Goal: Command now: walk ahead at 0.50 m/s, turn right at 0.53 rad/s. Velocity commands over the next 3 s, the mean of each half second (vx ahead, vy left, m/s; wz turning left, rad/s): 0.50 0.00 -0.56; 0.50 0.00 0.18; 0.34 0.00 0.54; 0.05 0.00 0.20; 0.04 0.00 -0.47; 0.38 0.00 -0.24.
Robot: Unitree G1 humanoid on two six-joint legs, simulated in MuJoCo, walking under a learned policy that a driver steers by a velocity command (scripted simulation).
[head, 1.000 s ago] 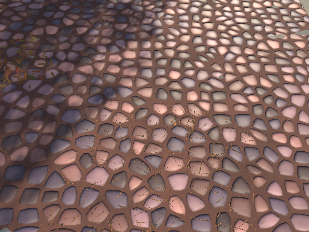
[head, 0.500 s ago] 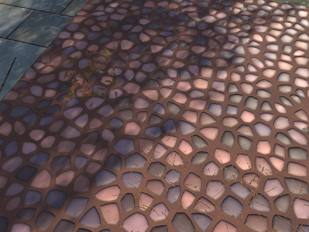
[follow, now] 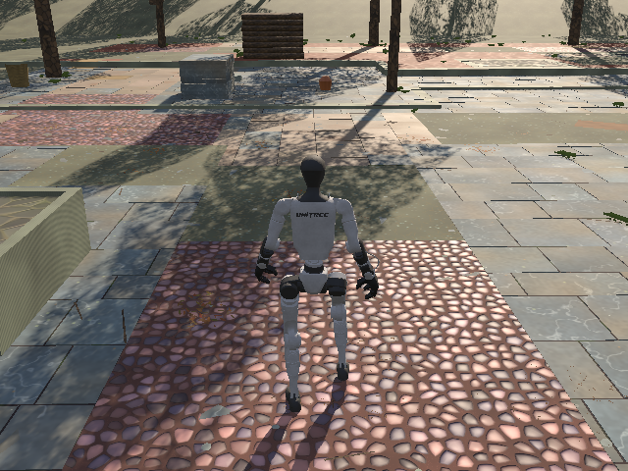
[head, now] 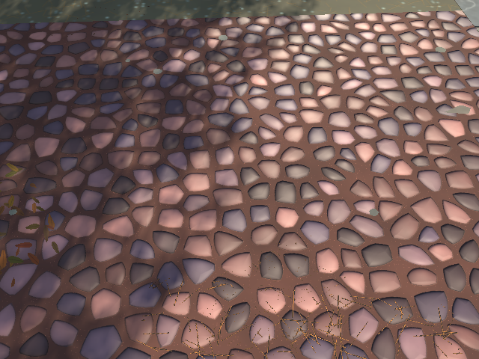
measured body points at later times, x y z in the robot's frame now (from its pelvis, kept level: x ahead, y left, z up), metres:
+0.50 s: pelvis +0.27 -0.07 +0.00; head +0.30 -0.10 +0.45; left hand +0.42 +0.18 -0.10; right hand +0.38 -0.38 -0.09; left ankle +0.47 +0.08 -0.68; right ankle +0.23 -0.14 -0.75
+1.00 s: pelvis +0.57 -0.08 +0.00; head +0.60 -0.08 +0.45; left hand +0.79 +0.14 -0.09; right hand +0.58 -0.37 -0.11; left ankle +0.58 -0.02 -0.75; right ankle +0.64 -0.28 -0.68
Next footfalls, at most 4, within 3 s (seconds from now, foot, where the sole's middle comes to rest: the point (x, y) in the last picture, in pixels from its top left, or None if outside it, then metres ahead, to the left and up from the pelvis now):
0.20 right None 0.27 -0.14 -0.78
0.72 left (240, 313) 0.61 -0.03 -0.78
1.22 right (305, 237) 0.86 -0.26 -0.78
1.70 left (224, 238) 0.87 0.01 -0.78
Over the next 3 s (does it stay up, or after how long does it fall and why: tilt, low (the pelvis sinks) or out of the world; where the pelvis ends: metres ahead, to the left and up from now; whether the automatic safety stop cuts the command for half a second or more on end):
stays up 1.02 -0.17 -0.01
